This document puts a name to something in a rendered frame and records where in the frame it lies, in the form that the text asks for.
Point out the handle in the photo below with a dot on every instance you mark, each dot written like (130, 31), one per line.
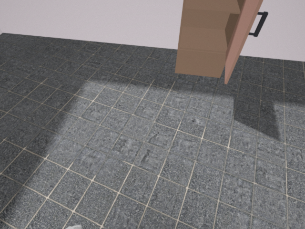
(260, 24)

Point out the cupboard door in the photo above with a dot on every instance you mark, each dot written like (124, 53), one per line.
(242, 28)

